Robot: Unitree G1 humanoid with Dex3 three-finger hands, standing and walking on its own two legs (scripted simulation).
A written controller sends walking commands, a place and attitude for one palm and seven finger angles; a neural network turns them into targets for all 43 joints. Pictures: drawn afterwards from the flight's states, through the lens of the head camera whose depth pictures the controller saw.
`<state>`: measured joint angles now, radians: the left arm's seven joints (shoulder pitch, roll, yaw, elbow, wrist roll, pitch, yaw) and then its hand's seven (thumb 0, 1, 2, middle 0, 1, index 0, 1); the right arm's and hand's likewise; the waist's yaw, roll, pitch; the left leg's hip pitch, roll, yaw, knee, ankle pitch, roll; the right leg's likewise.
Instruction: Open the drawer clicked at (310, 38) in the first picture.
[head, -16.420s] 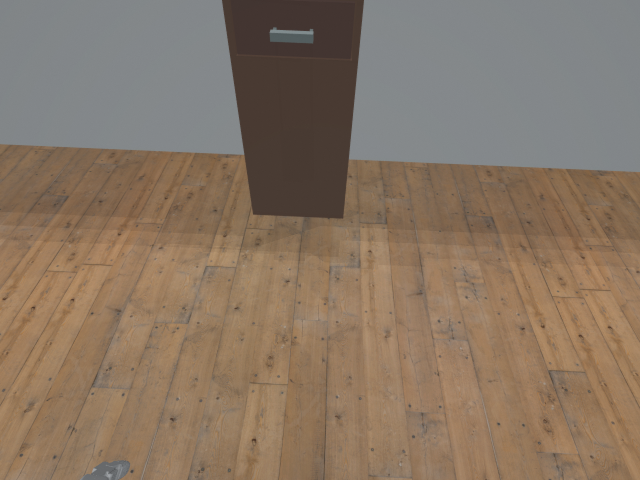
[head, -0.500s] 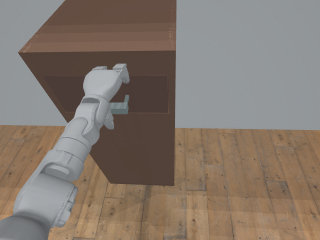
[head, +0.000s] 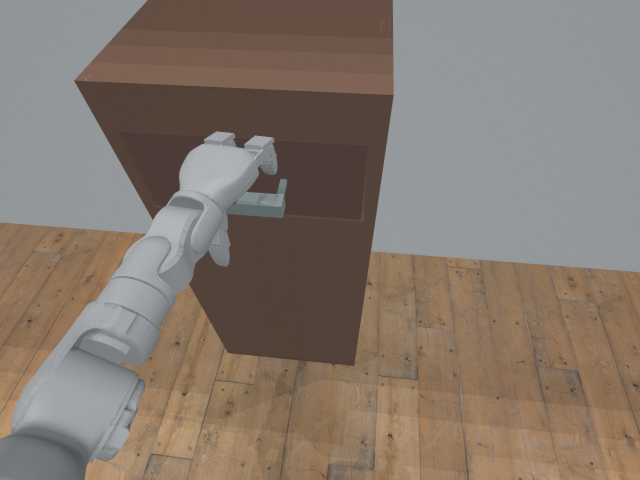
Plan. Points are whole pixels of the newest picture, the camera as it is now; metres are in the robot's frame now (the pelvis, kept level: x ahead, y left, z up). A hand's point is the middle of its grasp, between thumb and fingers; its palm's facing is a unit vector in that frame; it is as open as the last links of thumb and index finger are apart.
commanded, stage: move the hooked fingers above the handle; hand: left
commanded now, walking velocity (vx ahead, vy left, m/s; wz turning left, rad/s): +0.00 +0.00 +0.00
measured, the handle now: (244, 193) +0.51 +0.13 +0.04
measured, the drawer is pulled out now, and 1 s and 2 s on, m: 0.00 0.00 0.00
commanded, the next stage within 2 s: lower the fingers behind the handle in 1.34 s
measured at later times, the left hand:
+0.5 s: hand (204, 206) +0.45 +0.17 +0.08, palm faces -0.12 -0.01 -0.99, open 13.8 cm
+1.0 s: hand (253, 175) +0.47 +0.10 +0.12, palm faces +0.05 -0.03 -1.00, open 13.4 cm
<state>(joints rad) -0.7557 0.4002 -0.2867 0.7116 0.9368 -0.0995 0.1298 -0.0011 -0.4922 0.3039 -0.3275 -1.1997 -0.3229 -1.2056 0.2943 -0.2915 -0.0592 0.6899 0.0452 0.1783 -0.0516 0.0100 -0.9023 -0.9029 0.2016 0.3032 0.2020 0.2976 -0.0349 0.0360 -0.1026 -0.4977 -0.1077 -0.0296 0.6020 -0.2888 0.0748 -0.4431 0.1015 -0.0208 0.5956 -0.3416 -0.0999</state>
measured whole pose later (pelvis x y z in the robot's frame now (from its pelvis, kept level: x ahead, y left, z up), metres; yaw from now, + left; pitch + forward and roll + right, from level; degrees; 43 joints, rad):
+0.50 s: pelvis -0.01 +0.00 +0.00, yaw -3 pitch +10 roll +1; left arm -0.78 0.43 -0.19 0.91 0.99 0.09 0.07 0.00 -0.49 0.30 -0.34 -1.21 -0.32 -1.23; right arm 0.26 -0.24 0.02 0.60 0.07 0.23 -0.08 0.01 -0.90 -0.90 0.21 0.30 0.21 0.30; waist -0.07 0.03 -0.11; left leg -0.46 -0.08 0.03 0.55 -0.26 0.08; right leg -0.43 0.12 0.04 0.56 -0.30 -0.10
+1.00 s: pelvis +0.00 -0.01 +0.01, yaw -5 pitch +10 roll +1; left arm -0.84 0.31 -0.23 0.90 1.00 0.16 0.19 0.00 -0.49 0.30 -0.44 -1.25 -0.36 -1.31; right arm 0.19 -0.21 0.06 0.66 0.07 0.28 -0.07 0.01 -0.90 -0.90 0.20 0.30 0.20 0.30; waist -0.06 0.04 -0.15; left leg -0.44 -0.08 0.04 0.53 -0.27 0.07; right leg -0.42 0.13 0.06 0.56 -0.31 -0.10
